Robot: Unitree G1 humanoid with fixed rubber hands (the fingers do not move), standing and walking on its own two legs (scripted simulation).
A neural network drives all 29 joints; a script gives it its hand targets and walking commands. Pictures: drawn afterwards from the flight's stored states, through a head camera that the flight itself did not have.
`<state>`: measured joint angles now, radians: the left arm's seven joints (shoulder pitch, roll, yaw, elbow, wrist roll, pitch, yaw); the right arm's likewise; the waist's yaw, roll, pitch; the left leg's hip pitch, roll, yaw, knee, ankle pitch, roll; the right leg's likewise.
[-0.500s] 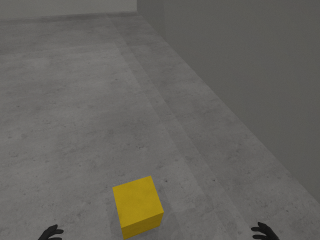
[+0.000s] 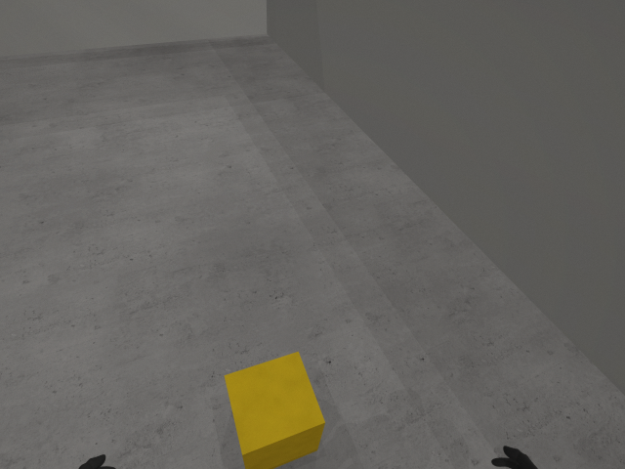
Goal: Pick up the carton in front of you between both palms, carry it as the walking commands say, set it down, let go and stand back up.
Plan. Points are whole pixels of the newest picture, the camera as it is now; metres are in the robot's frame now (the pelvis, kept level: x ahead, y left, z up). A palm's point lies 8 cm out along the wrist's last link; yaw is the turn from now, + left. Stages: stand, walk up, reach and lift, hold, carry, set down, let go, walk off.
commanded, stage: stand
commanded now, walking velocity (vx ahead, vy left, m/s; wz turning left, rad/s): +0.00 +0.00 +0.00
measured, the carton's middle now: (273, 415) +0.42 +0.05 -0.65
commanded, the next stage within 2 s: none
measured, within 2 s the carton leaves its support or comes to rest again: neither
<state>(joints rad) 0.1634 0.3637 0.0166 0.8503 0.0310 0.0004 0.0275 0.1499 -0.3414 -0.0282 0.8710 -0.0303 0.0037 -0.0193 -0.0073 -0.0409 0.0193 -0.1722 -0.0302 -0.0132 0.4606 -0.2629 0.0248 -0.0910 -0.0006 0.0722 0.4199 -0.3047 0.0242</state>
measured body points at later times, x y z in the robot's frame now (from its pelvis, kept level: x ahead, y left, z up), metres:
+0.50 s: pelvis -0.02 +0.00 +0.00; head -0.02 +0.01 +0.45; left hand +0.08 +0.30 -0.12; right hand +0.09 -0.32 -0.10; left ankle -0.01 +0.10 -0.74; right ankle -0.05 -0.14 -0.74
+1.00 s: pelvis -0.02 -0.01 +0.01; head -0.02 +0.01 +0.46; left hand +0.08 +0.31 -0.12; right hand +0.08 -0.32 -0.10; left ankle -0.01 +0.10 -0.74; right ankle -0.05 -0.14 -0.74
